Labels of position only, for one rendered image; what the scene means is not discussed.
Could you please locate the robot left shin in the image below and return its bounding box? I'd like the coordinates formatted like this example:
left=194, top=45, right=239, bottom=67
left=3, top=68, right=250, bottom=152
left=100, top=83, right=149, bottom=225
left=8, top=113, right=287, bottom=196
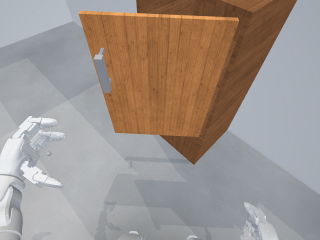
left=129, top=231, right=139, bottom=235

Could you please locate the left robot forearm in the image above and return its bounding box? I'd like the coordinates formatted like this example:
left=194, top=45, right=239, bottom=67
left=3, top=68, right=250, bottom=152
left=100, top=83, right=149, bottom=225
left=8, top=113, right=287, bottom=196
left=0, top=174, right=26, bottom=240

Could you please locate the right robot hand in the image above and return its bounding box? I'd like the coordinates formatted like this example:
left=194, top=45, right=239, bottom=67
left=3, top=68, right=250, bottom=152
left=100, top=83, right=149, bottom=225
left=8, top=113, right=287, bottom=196
left=240, top=202, right=279, bottom=240

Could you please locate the cupboard door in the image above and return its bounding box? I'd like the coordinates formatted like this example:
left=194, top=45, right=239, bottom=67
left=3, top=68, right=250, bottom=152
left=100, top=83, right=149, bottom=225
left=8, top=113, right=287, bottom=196
left=79, top=10, right=239, bottom=137

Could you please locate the left robot hand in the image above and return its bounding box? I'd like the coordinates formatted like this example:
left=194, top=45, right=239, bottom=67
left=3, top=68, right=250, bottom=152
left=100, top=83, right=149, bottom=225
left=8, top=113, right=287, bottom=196
left=0, top=116, right=66, bottom=188

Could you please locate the handle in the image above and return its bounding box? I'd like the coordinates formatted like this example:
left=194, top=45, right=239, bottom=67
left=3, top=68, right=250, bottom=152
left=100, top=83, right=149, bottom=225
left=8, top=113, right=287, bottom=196
left=93, top=48, right=112, bottom=93

